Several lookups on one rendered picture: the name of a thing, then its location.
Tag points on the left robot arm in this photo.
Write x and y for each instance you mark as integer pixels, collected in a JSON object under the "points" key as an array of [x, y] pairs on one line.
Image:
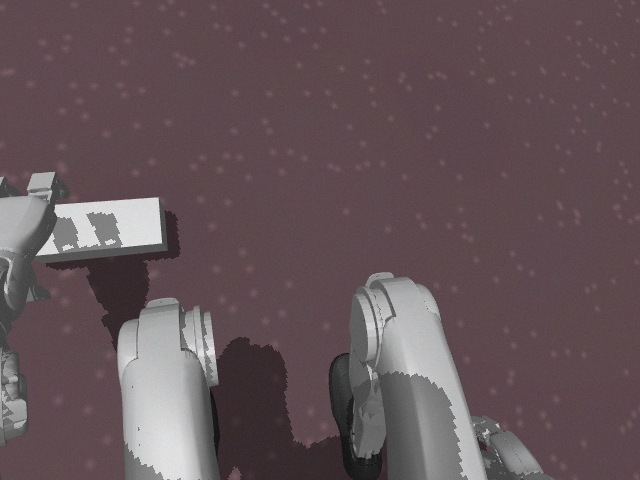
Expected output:
{"points": [[15, 278]]}

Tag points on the left robot hand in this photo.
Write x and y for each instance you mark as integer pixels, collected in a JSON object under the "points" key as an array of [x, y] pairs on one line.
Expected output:
{"points": [[26, 222]]}

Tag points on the right robot hand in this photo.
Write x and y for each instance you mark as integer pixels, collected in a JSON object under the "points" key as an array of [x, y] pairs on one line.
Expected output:
{"points": [[510, 460]]}

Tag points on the carton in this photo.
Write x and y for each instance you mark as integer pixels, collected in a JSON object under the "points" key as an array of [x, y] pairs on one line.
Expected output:
{"points": [[104, 229]]}

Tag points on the right robot foot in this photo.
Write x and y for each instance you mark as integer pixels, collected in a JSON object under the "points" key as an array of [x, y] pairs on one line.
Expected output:
{"points": [[342, 400]]}

